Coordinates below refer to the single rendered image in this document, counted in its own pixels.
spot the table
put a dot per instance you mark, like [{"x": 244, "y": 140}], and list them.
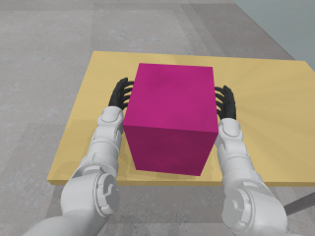
[{"x": 275, "y": 107}]

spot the robot left forearm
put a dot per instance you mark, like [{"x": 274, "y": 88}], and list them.
[{"x": 105, "y": 145}]

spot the robot right forearm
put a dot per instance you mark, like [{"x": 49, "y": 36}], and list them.
[{"x": 235, "y": 163}]

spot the robot left hand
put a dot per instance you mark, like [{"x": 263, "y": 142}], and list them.
[{"x": 117, "y": 98}]

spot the robot right hand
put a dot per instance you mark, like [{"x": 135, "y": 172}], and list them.
[{"x": 227, "y": 107}]

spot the carton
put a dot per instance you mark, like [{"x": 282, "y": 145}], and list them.
[{"x": 171, "y": 120}]

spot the robot right upper arm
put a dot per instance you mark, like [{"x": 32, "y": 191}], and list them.
[{"x": 249, "y": 213}]

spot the robot left upper arm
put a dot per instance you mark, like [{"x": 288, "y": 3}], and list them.
[{"x": 87, "y": 202}]

